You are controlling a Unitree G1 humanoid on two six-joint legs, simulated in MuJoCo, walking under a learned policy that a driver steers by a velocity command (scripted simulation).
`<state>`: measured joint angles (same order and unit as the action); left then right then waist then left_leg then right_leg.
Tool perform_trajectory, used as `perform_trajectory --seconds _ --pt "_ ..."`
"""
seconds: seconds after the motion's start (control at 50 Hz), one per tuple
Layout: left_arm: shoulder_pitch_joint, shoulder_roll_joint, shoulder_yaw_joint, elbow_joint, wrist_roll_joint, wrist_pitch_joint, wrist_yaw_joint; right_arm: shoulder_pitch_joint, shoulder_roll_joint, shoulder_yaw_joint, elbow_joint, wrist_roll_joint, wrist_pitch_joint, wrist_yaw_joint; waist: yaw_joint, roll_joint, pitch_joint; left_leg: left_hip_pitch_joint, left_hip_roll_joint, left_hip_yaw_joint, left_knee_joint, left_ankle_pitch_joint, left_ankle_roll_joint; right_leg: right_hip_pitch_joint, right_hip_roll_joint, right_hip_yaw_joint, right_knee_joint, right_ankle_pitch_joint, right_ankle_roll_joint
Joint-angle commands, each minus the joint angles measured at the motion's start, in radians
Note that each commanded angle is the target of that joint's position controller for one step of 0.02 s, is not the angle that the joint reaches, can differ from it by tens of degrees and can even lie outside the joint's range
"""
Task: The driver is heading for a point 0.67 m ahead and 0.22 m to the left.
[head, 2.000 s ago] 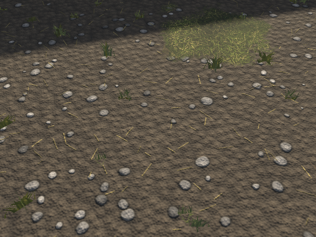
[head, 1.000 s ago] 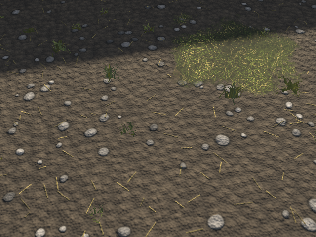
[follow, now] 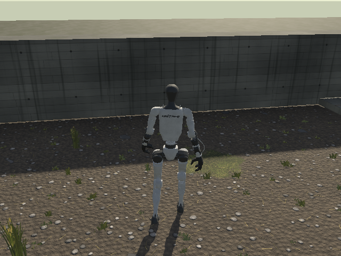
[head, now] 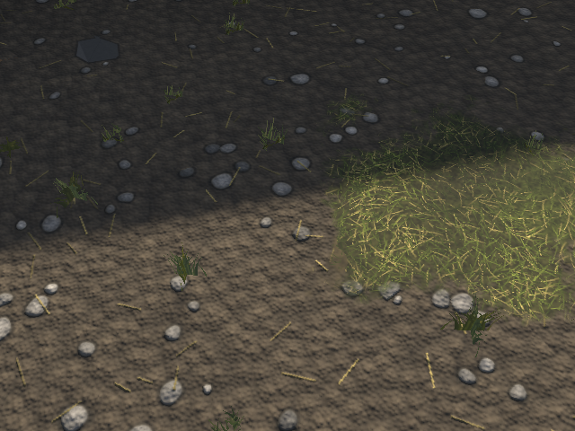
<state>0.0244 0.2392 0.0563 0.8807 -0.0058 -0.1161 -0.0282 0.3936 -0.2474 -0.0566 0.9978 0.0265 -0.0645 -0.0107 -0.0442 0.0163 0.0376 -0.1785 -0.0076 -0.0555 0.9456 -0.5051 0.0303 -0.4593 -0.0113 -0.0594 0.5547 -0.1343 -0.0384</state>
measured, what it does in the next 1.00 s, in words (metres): walks ahead, turning left: left foot, then right foot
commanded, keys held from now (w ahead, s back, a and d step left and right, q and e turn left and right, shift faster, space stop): w+q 0.50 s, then q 0.26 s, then no key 0.24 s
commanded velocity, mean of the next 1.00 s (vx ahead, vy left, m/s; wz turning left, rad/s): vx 0.35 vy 0.00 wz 0.48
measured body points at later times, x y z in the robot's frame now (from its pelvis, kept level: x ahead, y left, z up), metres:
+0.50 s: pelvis +0.26 +0.06 -0.01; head +0.29 +0.08 +0.44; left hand +0.20 +0.33 -0.15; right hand +0.52 -0.13 -0.10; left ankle +0.35 +0.16 -0.73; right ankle +0.11 -0.11 -0.71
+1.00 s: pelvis +0.46 +0.11 +0.00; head +0.48 +0.12 +0.45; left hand +0.48 +0.42 -0.10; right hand +0.71 -0.08 -0.10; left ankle +0.35 +0.16 -0.72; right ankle +0.59 +0.05 -0.73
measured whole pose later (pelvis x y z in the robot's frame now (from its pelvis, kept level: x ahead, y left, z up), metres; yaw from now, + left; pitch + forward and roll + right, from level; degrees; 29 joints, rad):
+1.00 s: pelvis +0.46 +0.11 +0.00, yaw +31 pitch +2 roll +0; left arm 0.07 0.27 0.05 0.81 0.03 -0.08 0.00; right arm 0.21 -0.29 -0.07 0.74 -0.01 -0.01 -0.04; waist -0.02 0.01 0.02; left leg -0.23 -0.12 -0.16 0.64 -0.40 0.05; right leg -0.42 0.02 0.02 0.51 -0.09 -0.01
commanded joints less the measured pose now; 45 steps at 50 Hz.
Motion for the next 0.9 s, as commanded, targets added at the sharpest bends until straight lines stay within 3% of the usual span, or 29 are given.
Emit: perform_trajectory --seconds 0.02,0.04,0.08,0.14,0.26,0.32,0.38,0.42,0.44,0.46,0.48,0.5,0.52,0.54,0.56,0.58,0.6,0.62,0.7,0.78,0.84,0.9 --pt "0.213 0.130 0.032 0.021 0.002 -0.002 0.011 -0.054 -0.130 -0.027 -0.100 0.025 -0.035 -0.009 0.118 -0.103 -0.156 -0.534 0.093 -0.055 0.329 0.095 0.024 0.557 -0.336 0.452 -0.288 -0.118 -0.154" --pt "0.163 0.102 0.026 0.020 0.008 -0.005 0.010 -0.072 -0.118 -0.035 -0.102 0.012 -0.028 -0.014 0.092 -0.087 -0.100 -0.492 0.124 -0.052 0.285 0.156 0.023 0.440 -0.306 0.362 -0.328 -0.063 -0.142" --pt "0.130 0.077 0.022 0.030 0.020 -0.010 0.010 -0.032 -0.071 -0.039 -0.098 0.013 -0.001 -0.010 0.044 -0.121 -0.068 -0.401 0.158 -0.056 0.241 0.212 0.026 0.326 -0.264 0.234 -0.387 -0.012 -0.130" --pt "0.142 0.111 0.033 0.047 0.019 -0.016 0.022 -0.075 -0.053 -0.042 -0.132 0.008 0.029 -0.010 0.030 -0.092 -0.016 -0.458 0.173 -0.053 0.184 0.289 0.014 0.285 -0.262 0.119 -0.435 0.073 -0.145" --pt "0.187 0.155 0.044 0.053 0.019 0.000 0.049 -0.236 -0.042 -0.034 -0.195 -0.004 0.022 0.020 0.068 -0.055 0.027 -0.509 0.154 0.004 -0.114 0.540 -0.004 0.351 -0.236 -0.060 -0.451 0.174 -0.123" --pt "0.249 0.176 0.051 0.063 0.009 0.015 0.054 -0.346 -0.030 -0.022 -0.244 -0.006 0.020 0.040 0.110 -0.036 0.062 -0.534 0.141 0.059 -0.220 0.543 0.008 0.438 -0.261 -0.106 -0.433 0.203 -0.119" --pt "0.284 0.194 0.058 0.070 -0.005 0.039 0.053 -0.403 -0.038 -0.019 -0.292 -0.003 0.023 0.060 0.115 -0.050 0.073 -0.546 0.116 0.103 -0.280 0.451 0.035 0.547 -0.293 -0.139 -0.365 0.317 -0.104" --pt "0.258 0.221 0.066 0.057 -0.013 0.052 0.055 -0.373 -0.068 -0.033 -0.309 -0.001 0.027 0.069 0.074 -0.086 0.028 -0.445 0.061 0.155 -0.293 0.357 0.069 0.578 -0.298 -0.170 -0.257 0.614 -0.082" --pt "0.243 0.236 0.070 0.050 -0.017 0.059 0.057 -0.316 -0.094 -0.046 -0.304 0.000 0.030 0.069 0.033 -0.106 -0.016 -0.355 0.021 0.183 -0.289 0.308 0.091 0.582 -0.296 -0.181 -0.156 0.775 -0.072" --pt "0.223 0.245 0.072 0.042 -0.021 0.067 0.058 -0.198 -0.133 -0.069 -0.280 0.004 0.031 0.067 -0.038 -0.105 -0.079 -0.199 -0.024 0.202 -0.325 0.309 0.121 0.552 -0.276 -0.198 0.013 0.856 -0.054" --pt "0.215 0.235 0.066 0.034 -0.021 0.067 0.058 -0.030 -0.199 -0.106 -0.236 0.005 0.034 0.052 -0.122 -0.067 -0.166 0.072 -0.053 0.166 -0.395 0.371 0.161 0.416 -0.234 -0.211 0.255 0.734 -0.012" --pt "0.245 0.133 0.037 -0.003 0.017 0.056 0.054 0.046 -0.306 -0.133 -0.214 0.004 0.042 0.029 -0.091 0.146 -0.227 0.357 0.164 -0.206 -0.428 0.348 0.250 0.065 -0.135 -0.207 0.605 0.090 0.041" --pt "0.271 0.076 0.013 -0.052 0.009 0.013 0.042 -0.008 -0.341 -0.124 -0.260 -0.013 0.023 0.036 -0.013 0.236 -0.369 0.541 0.360 -0.770 -0.608 0.315 0.432 -0.215 0.061 0.025 0.860 -0.490 0.077" --pt "0.150 0.160 0.031 -0.074 -0.030 -0.017 0.031 -0.021 -0.252 -0.095 -0.270 -0.024 0.009 0.047 -0.065 0.095 -0.330 0.519 0.349 -0.681 -0.647 0.471 0.376 -0.307 0.010 0.146 0.892 -0.446 0.057" --pt "0.124 0.160 0.030 -0.083 -0.041 -0.029 0.030 -0.073 -0.211 -0.083 -0.275 -0.025 -0.003 0.048 -0.037 0.066 -0.220 0.395 0.315 -0.494 -0.616 0.662 0.339 -0.315 -0.029 0.133 0.839 -0.370 0.040" --pt "0.140 0.155 0.033 -0.061 -0.019 -0.027 0.040 -0.145 -0.184 -0.076 -0.288 -0.017 -0.007 0.046 0.012 -0.022 -0.154 0.247 0.259 -0.356 -0.600 0.788 0.295 -0.261 -0.074 0.132 0.756 -0.307 0.043" --pt "0.152 0.175 0.046 -0.052 0.001 -0.013 0.048 -0.196 -0.151 -0.067 -0.301 -0.013 -0.003 0.040 0.043 -0.021 -0.123 0.132 0.224 -0.271 -0.607 0.854 0.266 -0.197 -0.100 0.128 0.684 -0.275 0.050" --pt "0.164 0.179 0.051 -0.053 0.005 0.006 0.049 -0.213 -0.147 -0.062 -0.314 -0.024 0.000 0.035 0.066 -0.004 -0.120 0.049 0.208 -0.242 -0.619 0.914 0.257 -0.130 -0.106 0.131 0.659 -0.255 0.057" --pt "0.140 0.126 0.040 -0.086 0.022 0.048 0.060 -0.183 -0.203 -0.077 -0.312 -0.023 0.007 0.009 0.079 0.017 -0.135 -0.031 0.156 -0.163 -0.613 1.077 0.249 -0.107 -0.057 0.107 0.475 -0.142 0.103" --pt "0.042 0.114 0.027 -0.119 0.014 0.056 0.051 -0.172 -0.194 -0.072 -0.318 -0.007 0.043 -0.018 0.043 0.075 -0.160 -0.015 0.116 -0.153 -0.576 0.940 0.183 -0.086 -0.014 0.113 0.229 0.043 0.117" --pt "-0.009 0.117 0.022 -0.130 0.010 0.054 0.036 -0.157 -0.178 -0.063 -0.311 -0.018 0.056 -0.028 0.010 0.094 -0.152 0.002 0.129 -0.181 -0.552 0.843 0.163 -0.048 -0.003 0.112 0.116 0.109 0.115" --pt "-0.014 0.146 0.028 -0.138 0.015 0.043 0.026 -0.154 -0.164 -0.052 -0.304 -0.026 0.058 -0.027 0.008 0.110 -0.131 0.040 0.161 -0.249 -0.492 0.814 0.166 -0.023 0.002 0.119 0.047 0.034 0.086"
